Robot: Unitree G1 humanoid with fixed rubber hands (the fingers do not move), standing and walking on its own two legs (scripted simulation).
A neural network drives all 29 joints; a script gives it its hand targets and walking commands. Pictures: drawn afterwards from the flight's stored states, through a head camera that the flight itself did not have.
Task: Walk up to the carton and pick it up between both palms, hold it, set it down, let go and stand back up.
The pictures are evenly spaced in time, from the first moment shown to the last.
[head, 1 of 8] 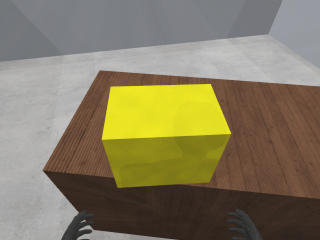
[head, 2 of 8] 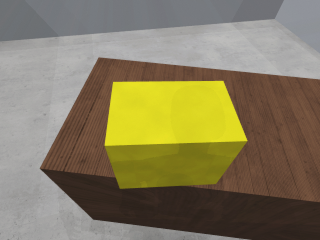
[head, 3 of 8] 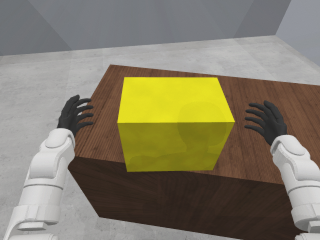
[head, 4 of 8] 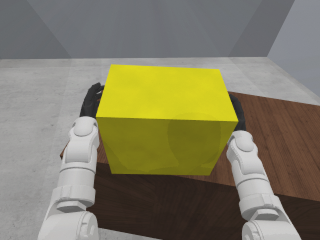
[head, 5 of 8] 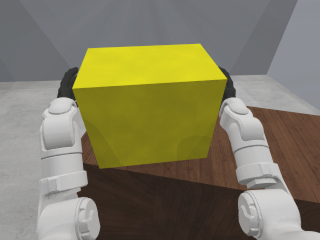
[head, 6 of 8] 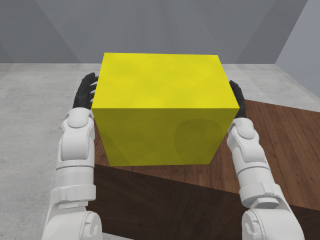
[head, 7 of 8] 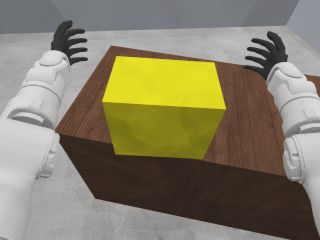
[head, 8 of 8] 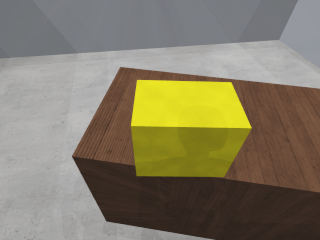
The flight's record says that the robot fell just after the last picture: no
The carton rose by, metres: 0.21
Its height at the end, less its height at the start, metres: +0.00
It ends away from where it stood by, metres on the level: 0.02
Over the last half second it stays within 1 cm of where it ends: yes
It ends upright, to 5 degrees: yes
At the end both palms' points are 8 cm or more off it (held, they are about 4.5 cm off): yes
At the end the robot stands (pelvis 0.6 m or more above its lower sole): yes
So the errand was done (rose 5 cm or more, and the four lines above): yes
